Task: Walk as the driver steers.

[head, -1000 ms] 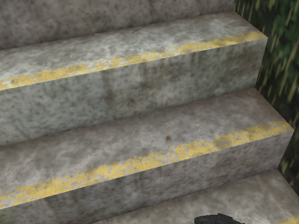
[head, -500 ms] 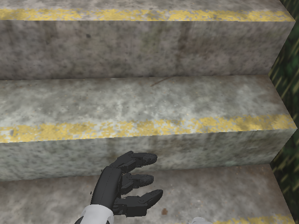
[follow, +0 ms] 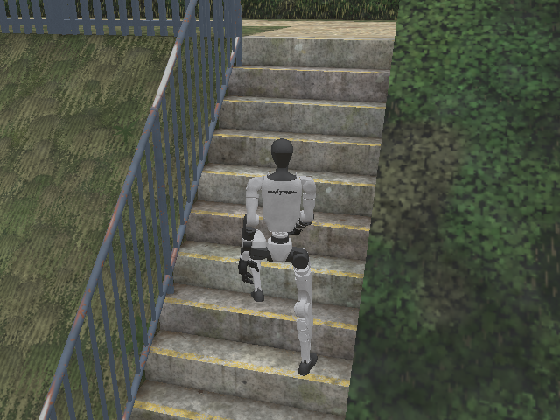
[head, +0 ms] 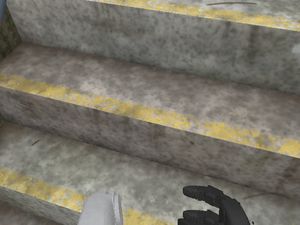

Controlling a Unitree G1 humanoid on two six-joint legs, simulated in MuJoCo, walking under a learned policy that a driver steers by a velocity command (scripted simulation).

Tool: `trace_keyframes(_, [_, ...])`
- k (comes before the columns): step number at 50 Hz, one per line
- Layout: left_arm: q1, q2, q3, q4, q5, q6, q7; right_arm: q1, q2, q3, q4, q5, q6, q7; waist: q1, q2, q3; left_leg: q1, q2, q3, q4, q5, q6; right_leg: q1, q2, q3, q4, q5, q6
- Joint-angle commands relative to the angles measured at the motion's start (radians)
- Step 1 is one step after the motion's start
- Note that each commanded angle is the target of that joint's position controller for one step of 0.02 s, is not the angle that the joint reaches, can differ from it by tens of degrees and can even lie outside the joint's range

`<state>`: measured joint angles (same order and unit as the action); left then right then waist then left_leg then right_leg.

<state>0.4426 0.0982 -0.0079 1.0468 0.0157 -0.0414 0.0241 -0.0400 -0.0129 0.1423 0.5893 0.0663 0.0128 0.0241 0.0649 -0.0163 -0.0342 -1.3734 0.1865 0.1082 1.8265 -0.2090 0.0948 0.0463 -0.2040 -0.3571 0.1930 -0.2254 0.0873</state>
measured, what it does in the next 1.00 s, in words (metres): climbs: left foot 0.21 m higher, then right foot 0.21 m higher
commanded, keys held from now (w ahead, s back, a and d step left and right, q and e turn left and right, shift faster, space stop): q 0.20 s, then e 0.80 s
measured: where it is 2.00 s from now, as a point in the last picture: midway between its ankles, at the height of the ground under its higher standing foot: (140, 216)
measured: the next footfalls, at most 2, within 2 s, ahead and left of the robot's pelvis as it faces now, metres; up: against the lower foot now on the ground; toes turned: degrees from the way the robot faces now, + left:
left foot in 0.06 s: +0.22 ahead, +0.13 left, +0.21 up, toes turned +11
right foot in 0.74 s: +0.35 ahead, -0.04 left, +0.42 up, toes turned -2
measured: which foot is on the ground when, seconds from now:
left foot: up 0.00-0.04, down 0.06-0.80, up 0.82-1.00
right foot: down 0.00-0.08, up 0.10-0.72, down 0.74-1.00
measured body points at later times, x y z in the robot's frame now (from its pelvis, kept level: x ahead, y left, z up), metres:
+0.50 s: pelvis +0.19 +0.08 +0.20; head +0.17 +0.14 +0.65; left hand +0.38 +0.20 +0.09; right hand +0.24 -0.15 +0.09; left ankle +0.18 +0.12 -0.54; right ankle +0.30 -0.08 -0.16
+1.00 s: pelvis +0.30 +0.05 +0.33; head +0.28 +0.06 +0.78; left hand +0.44 +0.27 +0.21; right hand +0.52 -0.18 +0.31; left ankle +0.27 +0.21 -0.15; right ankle +0.31 -0.04 -0.33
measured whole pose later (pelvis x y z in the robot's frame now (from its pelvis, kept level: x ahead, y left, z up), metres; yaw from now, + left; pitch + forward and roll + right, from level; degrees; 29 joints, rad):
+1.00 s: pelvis +0.30 +0.05 +0.33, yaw -9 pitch +1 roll -1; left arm 0.27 0.19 -0.01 0.74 0.02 0.03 0.05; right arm 0.02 -0.19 0.04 0.53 -0.04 -0.03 0.02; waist 0.02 0.01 -0.09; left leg -0.81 -0.03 -0.11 1.92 -0.05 0.03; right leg -0.60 0.13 0.04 1.13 -0.54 -0.07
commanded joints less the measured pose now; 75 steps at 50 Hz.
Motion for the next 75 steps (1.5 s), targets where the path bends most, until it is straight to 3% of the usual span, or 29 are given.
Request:
trace_keyframes(1, [0.148, 0.266, 0.034, 0.062, -0.028, -0.001, 0.011, -0.22, -0.07, -0.041, -0.18, -0.013, -0.03, 0.03, -0.097, -0.235, -0.086, 0.618, -0.185, 0.254, -0.295, -0.251, 0.07, -0.086, -0.145, 0.011, -0.055, 1.67, -0.297])
trace_keyframes(3, [-0.003, 0.428, 0.073, -0.026, -0.031, -0.011, 0.015, 0.157, -0.263, -0.131, -0.08, -0.053, -0.019, 0.034, -0.286, -0.374, -0.299, 0.872, -0.244, 0.034, -0.709, -0.254, 0.137, 0.125, -0.123, 0.079, 0.323, 1.971, -0.247])
trace_keyframes(4, [-0.05, 0.392, 0.078, -0.107, -0.014, -0.035, -0.001, 0.328, -0.373, -0.179, -0.02, -0.067, 0.022, 0.013, -0.301, -0.198, -0.398, 1.209, -0.116, -0.449, -0.877, -0.118, 0.235, -0.244, -0.054, 0.177, 0.649, 1.59, -0.159])
trace_keyframes(5, [-0.112, 0.249, 0.049, -0.171, 0.004, -0.072, -0.039, 0.382, -0.516, -0.222, 0.023, -0.092, 0.049, -0.032, -0.232, 0.222, -0.533, 1.462, 0.097, -1.111, -1.429, -0.257, 0.317, -0.588, 0.183, 0.308, 1.107, 0.23, -0.079])
trace_keyframes(6, [-0.182, 0.214, 0.071, -0.142, -0.03, -0.089, -0.07, 0.374, -0.469, -0.208, 0.04, -0.153, 0.034, -0.048, -0.221, 0.123, -0.566, 1.405, 0.149, -1.206, -1.576, -0.323, 0.221, -0.68, 0.242, 0.552, 1.636, 0.117, -0.07])
trace_keyframes(9, [-0.457, 0.026, 0.005, -0.407, 0.013, -0.073, -0.056, 0.259, -0.238, -0.156, 0.164, -0.095, -0.016, -0.017, -0.076, 0.032, -0.057, 1.009, 0.007, -0.696, -1.359, -0.276, 0.014, -1.032, 0.184, 0.522, 2.032, 0.173, -0.189])
trace_keyframes(11, [-0.281, -0.019, -0.033, -0.402, 0.02, -0.084, -0.065, 0.183, -0.151, -0.134, 0.18, -0.093, -0.031, 0.006, 0.037, 0.014, -0.034, 0.959, -0.066, -0.434, -1.286, -0.041, -0.038, -1.058, 0.146, 0.538, 1.997, 0.249, -0.208])
trace_keyframes(16, [-0.186, -0.062, -0.058, -0.321, -0.058, -0.044, -0.011, 0.311, -0.125, -0.105, 0.27, -0.129, -0.025, 0.01, 0.005, 0.08, -0.01, 1.024, 0.004, -0.224, -1.327, 0.43, -0.108, -1.335, 0.313, 0.607, 2.298, 0.167, -0.165])
trace_keyframes(20, [-0.429, -0.05, -0.071, -0.392, -0.026, -0.007, 0.016, 0.282, -0.144, -0.083, 0.283, -0.12, -0.002, -0.011, -0.052, 0.157, 0.061, 0.88, -0.063, -0.054, -1.456, 0.207, -0.194, -1.381, 0.309, 0.452, 2.047, 0.395, -0.114])
trace_keyframes(22, [-0.524, -0.096, -0.091, -0.405, -0.05, 0.005, 0.034, 0.324, -0.085, -0.056, 0.302, -0.135, -0.001, -0.06, -0.104, 0.23, 0.046, 0.919, -0.021, -0.07, -1.571, 0.34, -0.152, -1.384, 0.267, 0.399, 1.987, 0.361, -0.07])
trace_keyframes(26, [-0.441, -0.091, -0.092, -0.378, -0.024, 0.032, 0.024, 0.357, -0.193, -0.081, 0.351, -0.127, 0.02, -0.111, -0.098, 0.14, -0.077, 1.38, 0.032, -0.087, -1.545, 0.693, -0.083, -1.474, 0.202, 0.433, 1.99, 0.153, -0.043])
trace_keyframes(29, [-0.669, -0.089, -0.104, -0.453, -0.027, 0.031, -0.011, 0.476, -0.269, -0.119, 0.362, -0.094, 0.06, -0.149, -0.181, 0.088, -0.007, 1.56, 0.104, -0.154, -1.61, 0.667, -0.043, -1.595, 0.174, 0.344, 1.799, -0.092, -0.053])
trace_keyframes(33, [-0.587, -0.114, -0.125, -0.463, -0.02, 0.043, -0.048, 0.417, -0.324, -0.139, 0.325, -0.105, 0.087, -0.168, -0.07, 0.118, -0.071, 1.537, 0.125, -0.047, -1.584, 1.042, -0.001, -1.325, 0.155, 0.269, 1.598, -0.319, -0.115])
trace_keyframes(38, [-0.319, 0.085, -0.051, -0.437, 0.006, 0.039, -0.044, 0.296, -0.483, -0.208, 0.211, -0.046, 0.068, -0.14, 0.064, 0.19, -0.291, 1.618, 0.163, 0.018, -1.243, 2.049, 0.046, -0.79, 0.287, 0.31, 0.967, -0.458, -0.205])
trace_keyframes(40, [-0.13, 0.189, 0.006, -0.381, 0.008, 0.061, 0.009, 0.149, -0.467, -0.196, 0.084, -0.092, 0.034, -0.1, 0.144, -0.07, -0.362, 1.153, -0.006, 0.011, -0.89, 1.44, 0.034, -0.403, 0.203, 0.707, 0.701, -0.438, -0.292])
trace_keyframes(41, [-0.236, 0.241, 0.023, -0.391, 0.04, 0.072, 0.042, 0.014, -0.327, -0.148, 0.012, -0.107, 0.02, -0.071, 0.079, -0.355, -0.313, 0.879, -0.22, -0.09, -0.41, 0.313, -0.01, -0.41, 0.098, 1.081, 0.464, -0.405, -0.355])
trace_keyframes(42, [-0.266, 0.211, 0.006, -0.42, 0.075, 0.066, 0.055, -0.015, -0.24, -0.111, -0.025, -0.097, -0.01, -0.033, 0.047, -0.238, -0.259, 0.717, -0.258, -0.297, -0.012, 0.082, 0.014, -0.511, 0.066, 1.177, 0.389, -0.403, -0.348])
trace_keyframes(43, [-0.282, 0.152, -0.007, -0.417, 0.058, 0.067, 0.053, 0.026, -0.173, -0.095, -0.044, -0.086, -0.022, -0.014, -0.004, -0.136, -0.131, 0.618, -0.267, -0.316, 0.127, 0.024, 0.01, -0.62, 0.081, 1.03, 0.47, -0.375, -0.326])
trace_keyframes(46, [-0.415, 0.09, -0.002, -0.425, -0.01, 0.05, 0.022, 0.22, -0.173, -0.101, -0.028, -0.121, -0.038, 0.009, -0.173, 0.11, 0.107, 0.6, -0.217, -0.213, 0.096, 0.058, -0.046, -0.856, 0.194, 0.758, 0.578, -0.304, -0.245])
trace_keyframes(55, [-0.257, 0.163, 0.016, -0.548, 0.027, 0.085, 0.068, 0.041, -0.222, -0.103, -0.17, -0.096, -0.002, -0.047, -0.046, -0.134, -0.117, 0.533, -0.209, -0.189, -0.18, 0.089, -0.194, -0.488, 0.148, 0.847, 0.644, 0.278, -0.298])
trace_keyframes(62, [-0.229, 0.182, 0.044, -0.65, -0.016, 0.078, 0.099, 0.063, -0.219, -0.096, -0.224, -0.08, 0.025, -0.061, -0.031, -0.176, -0.151, 0.511, -0.18, -0.386, -0.436, -0.319, -0.2, -0.346, 0.061, 1.095, 0.673, 0.399, -0.26])
trace_keyframes(63, [-0.242, 0.208, 0.05, -0.635, -0.029, 0.109, 0.091, 0.082, -0.146, -0.068, -0.213, -0.069, 0.032, -0.068, -0.061, -0.163, -0.091, 0.639, -0.223, -0.164, -0.911, -0.591, -0.188, -0.351, 0.14, 0.9, 0.533, 0.413, -0.212])
trace_keyframes(64, [-0.224, 0.226, 0.062, -0.616, -0.033, 0.122, 0.095, 0.161, -0.187, -0.09, -0.161, -0.064, 0.033, -0.057, -0.058, -0.153, -0.067, 0.82, -0.236, -0.076, -1.177, -0.483, -0.184, -0.435, 0.193, 0.862, 0.553, 0.359, -0.176])
trace_keyframes(65, [-0.248, 0.225, 0.064, -0.606, -0.036, 0.124, 0.097, 0.286, -0.22, -0.127, -0.067, -0.053, 0.041, -0.054, -0.095, -0.112, -0.067, 1.051, -0.21, -0.05, -1.383, -0.098, -0.158, -0.547, 0.211, 0.818, 0.679, 0.182, -0.15])
trace_keyframes(66, [-0.261, 0.112, 0.044, -0.623, -0.027, 0.105, 0.053, 0.267, -0.295, -0.153, -0.043, -0.063, 0.019, -0.05, -0.06, 0.222, -0.146, 1.392, -0.11, -0.317, -1.312, 0.342, -0.076, -0.801, 0.376, 0.643, 1.007, -0.28, -0.068])
trace_keyframes(67, [-0.297, 0.123, 0.043, -0.636, -0.043, 0.076, 0.029, 0.25, -0.395, -0.181, -0.108, -0.15, -0.009, -0.075, -0.095, 0.417, -0.204, 1.296, 0.199, -0.804, -1.27, 0.594, 0.17, -0.957, 0.389, 0.554, 1.402, -0.407, 0.025])
trace_keyframes(69, [-0.313, 0.203, 0.066, -0.577, -0.062, 0.088, 0.017, 0.164, -0.238, -0.138, -0.174, -0.167, 0.026, -0.118, -0.08, 0.189, -0.086, 1.145, 0.089, -0.513, -1.215, 0.456, 0.147, -0.917, 0.332, 0.526, 1.622, -0.292, 0.072])
trace_keyframes(72, [-0.388, 0.222, 0.048, -0.611, 0.001, 0.078, 0.0, 0.289, -0.256, -0.165, -0.146, -0.126, 0.009, -0.152, -0.127, 0.018, 0.015, 1.088, 0.057, -0.452, -1.164, 0.037, 0.118, -0.95, 0.263, 0.533, 1.567, -0.025, 0.063])
trace_keyframes(75, [-0.296, 0.166, 0.022, -0.604, -0.018, 0.064, -0.012, 0.3, -0.256, -0.156, -0.128, -0.122, 0.007, -0.168, -0.078, 0.107, -0.019, 1.104, 0.054, -0.441, -1.185, 0.099, 0.138, -0.969, 0.296, 0.556, 1.629, 0.106, 0.048])
Keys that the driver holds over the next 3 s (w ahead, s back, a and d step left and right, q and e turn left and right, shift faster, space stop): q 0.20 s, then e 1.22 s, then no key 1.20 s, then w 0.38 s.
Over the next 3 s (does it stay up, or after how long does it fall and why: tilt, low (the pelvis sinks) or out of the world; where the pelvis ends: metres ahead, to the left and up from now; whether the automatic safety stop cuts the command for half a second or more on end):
stays up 0.45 0.04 0.40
